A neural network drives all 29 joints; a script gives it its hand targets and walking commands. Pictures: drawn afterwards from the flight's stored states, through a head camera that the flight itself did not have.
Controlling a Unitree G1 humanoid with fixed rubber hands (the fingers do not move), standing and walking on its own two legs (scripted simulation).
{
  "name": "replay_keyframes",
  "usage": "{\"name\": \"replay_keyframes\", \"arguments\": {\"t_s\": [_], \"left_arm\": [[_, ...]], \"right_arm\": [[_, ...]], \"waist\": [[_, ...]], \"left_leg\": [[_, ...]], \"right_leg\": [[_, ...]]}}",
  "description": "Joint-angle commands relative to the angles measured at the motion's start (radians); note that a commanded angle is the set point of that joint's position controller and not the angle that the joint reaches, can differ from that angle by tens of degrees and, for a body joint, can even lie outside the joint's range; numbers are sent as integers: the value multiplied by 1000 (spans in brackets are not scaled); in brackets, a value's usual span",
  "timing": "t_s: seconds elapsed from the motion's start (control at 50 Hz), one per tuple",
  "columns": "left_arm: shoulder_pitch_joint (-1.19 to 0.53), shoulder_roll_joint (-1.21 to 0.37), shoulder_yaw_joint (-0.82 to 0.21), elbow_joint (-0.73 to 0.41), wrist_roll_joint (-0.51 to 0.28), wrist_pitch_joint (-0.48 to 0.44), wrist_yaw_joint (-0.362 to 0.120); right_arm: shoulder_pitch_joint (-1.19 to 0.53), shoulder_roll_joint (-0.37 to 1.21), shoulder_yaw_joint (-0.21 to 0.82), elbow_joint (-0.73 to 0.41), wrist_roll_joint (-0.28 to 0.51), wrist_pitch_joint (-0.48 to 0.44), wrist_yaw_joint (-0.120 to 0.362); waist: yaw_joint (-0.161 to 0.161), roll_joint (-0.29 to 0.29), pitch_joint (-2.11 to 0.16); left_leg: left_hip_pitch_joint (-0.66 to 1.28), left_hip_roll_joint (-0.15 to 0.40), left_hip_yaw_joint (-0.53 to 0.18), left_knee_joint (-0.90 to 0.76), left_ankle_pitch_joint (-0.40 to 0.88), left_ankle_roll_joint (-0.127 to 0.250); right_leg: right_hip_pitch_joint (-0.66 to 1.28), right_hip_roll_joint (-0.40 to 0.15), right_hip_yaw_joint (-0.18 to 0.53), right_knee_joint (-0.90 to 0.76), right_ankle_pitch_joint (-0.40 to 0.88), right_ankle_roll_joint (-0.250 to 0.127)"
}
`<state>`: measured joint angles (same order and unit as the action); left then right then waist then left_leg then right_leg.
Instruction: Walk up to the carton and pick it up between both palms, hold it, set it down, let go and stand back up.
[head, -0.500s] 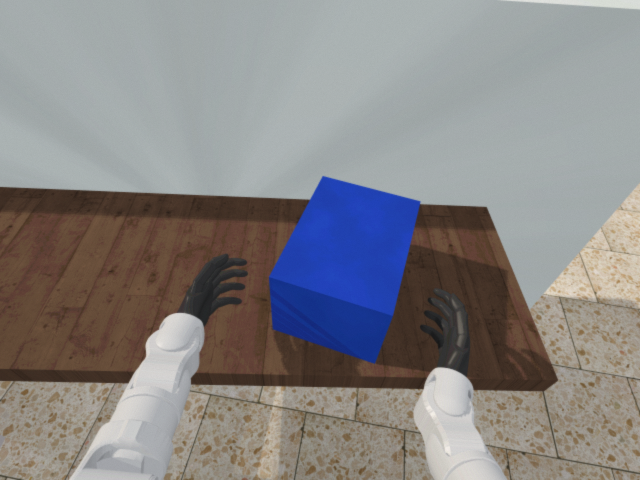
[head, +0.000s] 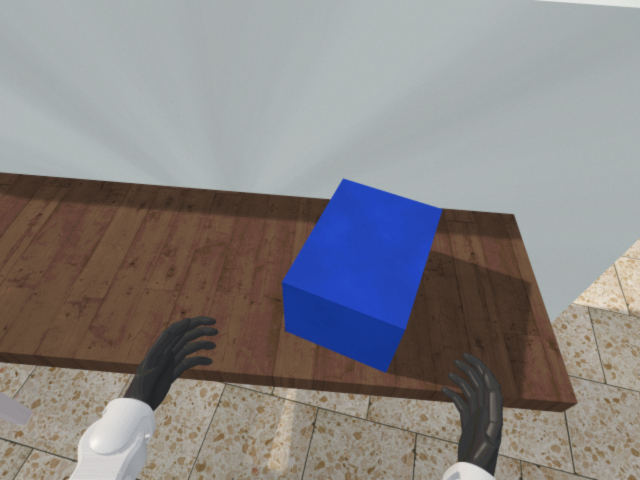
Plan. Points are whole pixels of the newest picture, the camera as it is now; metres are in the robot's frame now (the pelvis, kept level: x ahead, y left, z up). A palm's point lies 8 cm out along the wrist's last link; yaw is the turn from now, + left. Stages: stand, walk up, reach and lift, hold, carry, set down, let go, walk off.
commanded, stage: set down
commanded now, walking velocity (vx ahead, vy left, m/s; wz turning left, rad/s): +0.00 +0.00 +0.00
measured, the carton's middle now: (363, 270) +0.45 -0.02 -0.05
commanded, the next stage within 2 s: none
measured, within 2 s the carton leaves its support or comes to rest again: neither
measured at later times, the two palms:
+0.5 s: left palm (164, 391) +0.22 +0.23 -0.01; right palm (497, 442) +0.20 -0.17 -0.02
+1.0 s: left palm (164, 422) +0.19 +0.22 -0.02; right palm (523, 468) +0.17 -0.19 -0.02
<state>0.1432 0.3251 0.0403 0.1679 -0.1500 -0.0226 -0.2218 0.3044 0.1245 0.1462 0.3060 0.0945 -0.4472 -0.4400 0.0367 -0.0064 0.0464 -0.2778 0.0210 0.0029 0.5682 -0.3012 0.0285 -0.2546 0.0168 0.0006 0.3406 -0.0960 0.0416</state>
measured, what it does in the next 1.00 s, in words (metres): stands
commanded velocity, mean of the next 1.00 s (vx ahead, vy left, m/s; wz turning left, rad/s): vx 0.00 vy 0.00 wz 0.00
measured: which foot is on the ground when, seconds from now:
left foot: down 0.00-1.00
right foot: down 0.00-1.00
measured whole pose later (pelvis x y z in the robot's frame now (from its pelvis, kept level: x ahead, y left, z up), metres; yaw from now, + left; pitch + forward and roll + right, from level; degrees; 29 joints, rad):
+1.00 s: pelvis +0.03 -0.03 +0.01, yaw +0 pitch -1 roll -1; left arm 0.31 0.36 -0.01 0.18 -0.14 0.03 -0.17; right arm 0.46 -0.03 0.10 0.24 0.07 -0.29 -0.22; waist 0.05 0.00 0.08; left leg -0.16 0.02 0.00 0.45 -0.28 0.01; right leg -0.20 0.02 0.00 0.36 -0.15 0.01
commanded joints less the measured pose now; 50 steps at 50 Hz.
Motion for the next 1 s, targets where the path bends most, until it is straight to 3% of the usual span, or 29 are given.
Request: {"name": "replay_keyframes", "arguments": {"t_s": [0.0,0.02,0.06,0.08,0.14,0.16,0.2,0.22,0.24,0.28,0.34,0.36,0.4,0.44,0.5,0.54,0.56,0.6,0.62,0.7,0.72,0.74,0.76,0.78,0.82,0.92,0.96,0.98], "left_arm": [[-90,156,-16,-111,-29,-4,11],[-116,162,-29,-104,-35,-8,12],[-143,167,-45,-119,-57,-10,22],[-150,166,-53,-106,-59,-11,24],[-167,224,-39,-144,-94,-35,23],[-141,221,-21,-132,-81,-27,24],[-125,220,-13,-106,-74,-22,18],[-103,232,9,-109,-62,-21,10],[-94,210,1,-75,-37,-2,19],[-50,240,43,-91,-34,5,5],[-6,211,57,-104,-12,22,4],[18,229,80,-139,-24,19,0],[66,204,92,-114,-1,34,-4],[109,191,98,-171,20,29,0],[144,145,60,-176,39,18,8],[159,160,48,-246,14,-5,9],[152,158,38,-249,15,-11,13],[154,145,6,-242,18,-14,20],[145,169,7,-269,1,-23,24],[130,152,-20,-206,5,-13,42],[145,132,-23,-191,7,-7,47],[133,138,-29,-160,-1,-3,45],[118,145,-24,-155,-10,2,47],[98,139,-35,-134,9,12,55],[99,150,-35,-136,0,13,57],[73,133,-27,-65,4,34,68],[90,152,-6,-102,1,25,70],[98,150,-2,-109,12,21,75]], "right_arm": [[-42,-46,8,-233,-28,75,35],[-56,-62,-23,-232,-39,89,37],[-76,-56,-48,-269,-50,121,47],[-77,-54,-58,-274,-60,125,45],[-12,-37,-69,-334,-66,135,31],[-16,-27,-52,-331,-67,143,32],[-5,-36,-46,-304,-65,154,30],[24,-28,-29,-290,-58,166,30],[8,-44,-42,-244,-58,178,41],[68,-35,-23,-246,-57,181,27],[87,-45,-5,-248,-40,167,37],[106,-31,16,-297,-28,155,36],[140,-64,10,-248,-31,136,47],[163,-76,35,-245,-13,110,66],[204,-121,4,-196,-15,76,106],[236,-112,0,-214,-16,41,123],[239,-126,-21,-182,-16,38,131],[214,-146,-28,-163,-7,33,156],[203,-143,-34,-208,-8,29,162],[158,-178,-81,-125,-19,56,196],[154,-182,-88,-121,-18,61,204],[149,-198,-100,-120,-22,68,205],[136,-202,-99,-145,-38,75,206],[119,-205,-109,-89,-38,91,214],[118,-207,-105,-134,-27,103,218],[99,-225,-113,-113,-39,140,237],[121,-196,-99,-155,-36,142,232],[128,-193,-94,-132,-37,147,234]], "waist": [[24,259,3],[-5,257,9],[1,279,-15],[-14,258,1],[-33,233,-57],[-15,214,-52],[-23,190,-46],[0,192,-44],[-4,220,-11],[-2,175,-2],[16,122,-35],[27,94,-67],[20,70,-47],[42,106,-98],[33,139,-106],[28,142,-146],[8,159,-124],[19,176,-113],[12,176,-127],[0,213,-54],[10,212,-66],[-7,200,-53],[-3,185,-55],[-5,217,-10],[-5,196,-16],[-8,169,-22],[11,143,-43],[8,157,-29]], "left_leg": [[-90,110,-32,-309,-144,-36],[-110,112,-37,-326,-194,-29],[-158,132,-50,-353,-242,-18],[-169,128,-47,-361,-258,-15],[-174,108,-36,-331,-190,3],[-170,98,-32,-320,-157,9],[-141,93,-24,-309,-159,10],[-158,92,-21,-316,-186,21],[-157,91,-23,-320,-175,7],[-84,72,-11,-289,-84,7],[30,37,27,-223,83,-27],[73,15,43,-193,146,-30],[180,-2,53,-156,232,-57],[231,-1,50,-135,379,-75],[260,14,41,-131,489,-102],[300,15,45,-121,587,-116],[300,13,44,-120,584,-128],[290,19,35,-134,587,-128],[274,16,40,-133,583,-129],[187,23,25,-196,380,-113],[182,24,21,-204,373,-105],[160,23,18,-216,319,-93],[142,21,24,-222,271,-85],[118,32,14,-253,205,-80],[65,30,10,-260,175,-63],[29,33,13,-288,99,-42],[19,25,19,-278,98,-31],[43,23,16,-270,113,-41]], "right_leg": [[421,69,-64,74,-93,-42],[448,66,-64,77,-106,-35],[494,74,-74,102,-106,-30],[511,68,-69,90,-107,-26],[548,42,-57,109,-27,-9],[541,38,-51,110,-17,-13],[536,39,-50,111,-10,-11],[566,34,-45,114,-15,-6],[539,35,-48,109,-29,-15],[524,17,-33,86,16,-12],[396,-6,-29,27,27,-30],[383,-20,-20,16,62,-27],[285,-25,-26,-14,97,-29],[287,-5,-34,-2,182,-36],[262,34,-60,-2,162,-54],[268,41,-59,-14,180,-57],[256,41,-59,-18,177,-64],[246,57,-61,-16,136,-76],[257,52,-57,-16,133,-73],[287,54,-52,-2,33,-81],[302,57,-54,5,32,-87],[315,54,-49,9,30,-79],[326,53,-44,8,14,-76],[321,56,-47,15,-21,-73],[381,55,-47,35,18,-67],[404,46,-44,39,-6,-57],[433,32,-34,38,22,-53],[418,28,-34,33,23,-56]]}}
